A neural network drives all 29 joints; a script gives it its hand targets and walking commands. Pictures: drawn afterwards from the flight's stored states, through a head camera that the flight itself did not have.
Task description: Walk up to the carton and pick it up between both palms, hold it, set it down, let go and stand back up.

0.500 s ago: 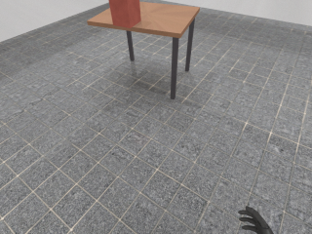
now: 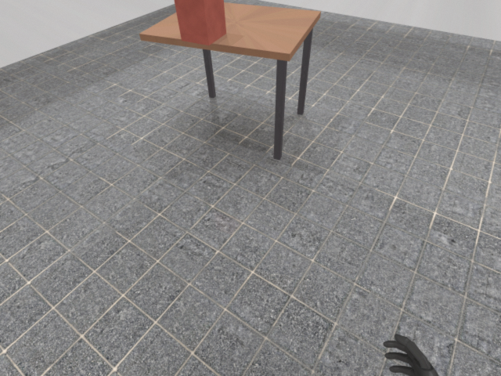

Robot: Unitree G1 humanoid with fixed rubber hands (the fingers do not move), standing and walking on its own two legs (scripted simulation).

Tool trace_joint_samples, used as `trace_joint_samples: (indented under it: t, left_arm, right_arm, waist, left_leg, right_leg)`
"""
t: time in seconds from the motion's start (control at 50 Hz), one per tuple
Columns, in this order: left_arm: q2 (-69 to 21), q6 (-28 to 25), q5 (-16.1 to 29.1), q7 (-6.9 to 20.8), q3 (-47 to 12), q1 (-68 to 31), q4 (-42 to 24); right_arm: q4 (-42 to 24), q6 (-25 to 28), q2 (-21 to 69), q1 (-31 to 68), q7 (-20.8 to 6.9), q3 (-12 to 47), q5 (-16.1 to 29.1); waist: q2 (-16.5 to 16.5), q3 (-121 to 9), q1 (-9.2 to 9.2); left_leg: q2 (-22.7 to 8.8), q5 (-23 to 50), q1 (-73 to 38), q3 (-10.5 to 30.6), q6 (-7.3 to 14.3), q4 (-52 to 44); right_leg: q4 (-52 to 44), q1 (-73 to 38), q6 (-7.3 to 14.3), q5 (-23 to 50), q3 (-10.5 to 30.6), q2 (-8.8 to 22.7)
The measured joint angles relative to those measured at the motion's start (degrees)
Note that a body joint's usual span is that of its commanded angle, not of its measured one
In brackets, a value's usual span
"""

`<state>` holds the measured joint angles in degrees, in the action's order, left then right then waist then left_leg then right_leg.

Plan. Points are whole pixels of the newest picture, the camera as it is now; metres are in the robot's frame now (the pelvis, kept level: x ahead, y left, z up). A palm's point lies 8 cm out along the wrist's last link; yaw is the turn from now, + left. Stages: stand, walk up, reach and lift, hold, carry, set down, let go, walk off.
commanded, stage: stand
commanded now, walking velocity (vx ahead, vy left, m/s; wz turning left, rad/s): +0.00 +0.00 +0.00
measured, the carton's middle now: (200, 10) +1.67 +0.22 +0.02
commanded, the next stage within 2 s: walk up in 0.42 s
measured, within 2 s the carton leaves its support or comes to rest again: neither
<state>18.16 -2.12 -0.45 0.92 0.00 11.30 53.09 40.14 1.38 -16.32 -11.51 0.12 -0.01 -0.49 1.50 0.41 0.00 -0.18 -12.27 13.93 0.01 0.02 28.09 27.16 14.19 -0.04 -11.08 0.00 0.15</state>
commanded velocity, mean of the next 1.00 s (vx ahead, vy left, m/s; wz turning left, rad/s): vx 0.00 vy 0.00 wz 0.00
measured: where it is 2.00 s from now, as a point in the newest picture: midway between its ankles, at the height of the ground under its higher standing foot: (277, 317)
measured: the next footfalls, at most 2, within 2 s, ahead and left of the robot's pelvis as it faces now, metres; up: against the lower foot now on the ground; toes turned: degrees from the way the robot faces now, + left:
right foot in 0.90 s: +0.12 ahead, -0.15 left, +0.00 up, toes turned -4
left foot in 1.50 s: +0.48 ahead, +0.07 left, +0.00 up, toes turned -1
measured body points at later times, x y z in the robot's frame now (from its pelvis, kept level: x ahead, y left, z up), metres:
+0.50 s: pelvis +0.00 +0.00 +0.00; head -0.01 -0.01 +0.45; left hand +0.10 +0.29 -0.11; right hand +0.15 -0.26 -0.10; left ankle +0.03 +0.12 -0.74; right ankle +0.04 -0.12 -0.74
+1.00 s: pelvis +0.06 -0.08 -0.01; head +0.04 -0.15 +0.43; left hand +0.13 +0.24 -0.06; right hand +0.18 -0.36 -0.15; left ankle +0.07 +0.09 -0.66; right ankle +0.08 -0.15 -0.74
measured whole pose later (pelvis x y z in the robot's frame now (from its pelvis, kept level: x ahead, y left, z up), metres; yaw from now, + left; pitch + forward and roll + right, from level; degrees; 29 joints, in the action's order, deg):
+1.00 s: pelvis +0.06 -0.08 -0.01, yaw -3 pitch -4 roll +4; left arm 20.9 -2.9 -0.5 0.4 2.1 24.4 42.6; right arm 40.5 -0.4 -22.4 -13.7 -1.9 -1.3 -2.6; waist 5.9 0.6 -0.1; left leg -1.4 -25.2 25.1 -1.5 2.4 63.6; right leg 39.6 16.3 3.2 -20.0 -0.2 0.5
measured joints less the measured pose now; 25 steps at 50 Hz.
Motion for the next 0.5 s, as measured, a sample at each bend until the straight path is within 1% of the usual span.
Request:
trace_joint_samples:
  t: [0.5]
  left_arm:
    - [0.00, 0.00, 0.00, 0.00, 0.00, 0.00, 0.31]
  right_arm:
    - [0.35, 0.00, -0.04, 0.00, 0.00, 0.00, 0.00]
  waist:
    - [0.06, 0.00, 0.00]
  left_leg:
    - [0.00, 0.12, -0.15, 0.00, 0.00, -0.33]
  right_leg:
    - [-0.13, -0.05, 0.00, 0.02, 0.00, 0.00]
